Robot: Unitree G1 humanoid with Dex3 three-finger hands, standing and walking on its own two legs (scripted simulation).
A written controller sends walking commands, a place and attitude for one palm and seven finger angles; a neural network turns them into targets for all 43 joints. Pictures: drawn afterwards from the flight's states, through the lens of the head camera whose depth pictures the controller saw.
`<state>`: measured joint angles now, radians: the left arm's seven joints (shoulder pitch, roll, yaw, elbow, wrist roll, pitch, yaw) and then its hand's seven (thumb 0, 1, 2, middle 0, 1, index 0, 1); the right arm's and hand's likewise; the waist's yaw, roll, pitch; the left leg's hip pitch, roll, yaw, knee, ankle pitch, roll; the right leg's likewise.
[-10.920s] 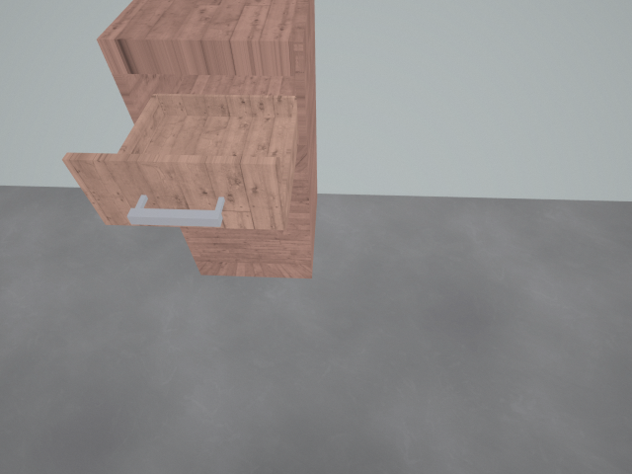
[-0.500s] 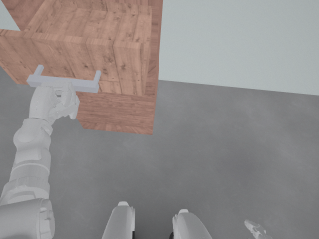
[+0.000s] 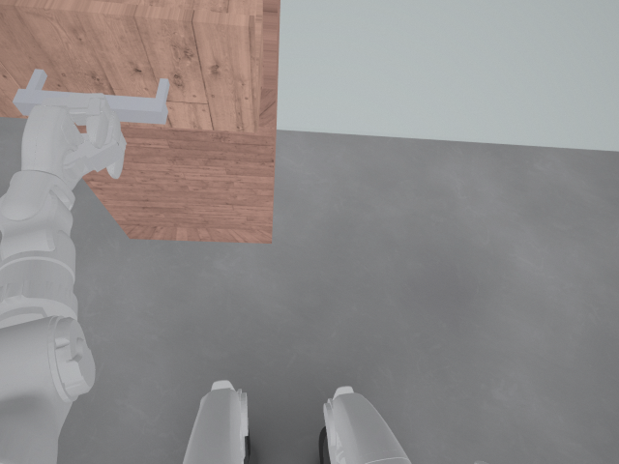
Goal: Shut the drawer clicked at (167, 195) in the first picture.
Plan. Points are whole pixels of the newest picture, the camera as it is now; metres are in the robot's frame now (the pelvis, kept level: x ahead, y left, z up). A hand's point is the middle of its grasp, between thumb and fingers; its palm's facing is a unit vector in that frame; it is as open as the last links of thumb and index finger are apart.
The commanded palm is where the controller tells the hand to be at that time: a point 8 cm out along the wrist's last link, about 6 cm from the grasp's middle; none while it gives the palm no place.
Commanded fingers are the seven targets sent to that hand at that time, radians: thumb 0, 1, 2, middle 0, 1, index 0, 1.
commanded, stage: push the drawer shut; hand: left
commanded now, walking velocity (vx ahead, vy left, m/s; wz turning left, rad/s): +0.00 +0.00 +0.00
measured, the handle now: (98, 94) +0.57 +0.24 +0.07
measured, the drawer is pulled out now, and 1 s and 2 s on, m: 0.10 0.00 0.00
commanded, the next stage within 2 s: pull the fist back off the drawer in 1.34 s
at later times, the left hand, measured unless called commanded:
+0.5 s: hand (128, 104) +0.55 +0.21 +0.07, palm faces -0.05 -1.00 -0.03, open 3.2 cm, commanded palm +0.54 +0.24 +0.07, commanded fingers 0.00 0.90 0.90 -1.40 -1.60 -1.40 -1.60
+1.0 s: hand (131, 78) +0.59 +0.21 +0.08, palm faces -0.05 -1.00 -0.03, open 3.3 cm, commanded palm +0.60 +0.23 +0.07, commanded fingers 0.00 0.90 0.90 -1.40 -1.60 -1.40 -1.60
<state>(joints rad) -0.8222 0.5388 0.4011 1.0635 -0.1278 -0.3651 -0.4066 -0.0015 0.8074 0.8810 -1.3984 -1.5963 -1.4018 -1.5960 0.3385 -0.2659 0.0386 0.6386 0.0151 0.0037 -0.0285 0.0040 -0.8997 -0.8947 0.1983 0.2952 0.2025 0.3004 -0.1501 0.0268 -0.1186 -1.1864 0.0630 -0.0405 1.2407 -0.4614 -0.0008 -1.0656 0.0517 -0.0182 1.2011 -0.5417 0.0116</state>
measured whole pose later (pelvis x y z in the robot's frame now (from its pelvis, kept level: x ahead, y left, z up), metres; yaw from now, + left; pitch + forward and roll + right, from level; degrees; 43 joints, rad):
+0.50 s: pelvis +0.00 +0.01 -0.01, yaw -1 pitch +27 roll -5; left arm -1.03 0.63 0.43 1.18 -0.03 -0.32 -0.33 0.03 0.84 0.89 -1.40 -1.60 -1.40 -1.60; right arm 0.37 -0.26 0.06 0.63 -0.02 0.05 -0.01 0.00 -0.90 -0.89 0.20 0.30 0.20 0.30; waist -0.22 0.04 -0.11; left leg -1.27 0.07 -0.05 1.26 -0.47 0.01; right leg -1.14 0.06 -0.02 1.20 -0.54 0.02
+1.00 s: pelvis +0.00 +0.00 -0.02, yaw -2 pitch +30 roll -7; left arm -1.23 0.77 0.44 1.29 0.03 -0.27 -0.35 0.05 0.79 0.90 -1.40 -1.60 -1.40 -1.60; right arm 0.38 -0.27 0.08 0.63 -0.03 0.05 -0.01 0.00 -0.90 -0.89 0.20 0.30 0.20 0.30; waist -0.27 0.05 -0.09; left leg -1.37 0.08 -0.08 1.31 -0.47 0.00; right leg -1.23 0.07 -0.05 1.24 -0.54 0.01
